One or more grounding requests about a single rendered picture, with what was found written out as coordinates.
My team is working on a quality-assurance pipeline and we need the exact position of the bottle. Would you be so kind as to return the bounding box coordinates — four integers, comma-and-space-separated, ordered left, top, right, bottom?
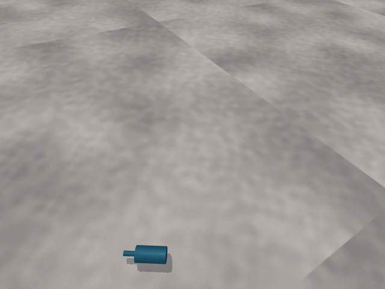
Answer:
123, 245, 167, 264

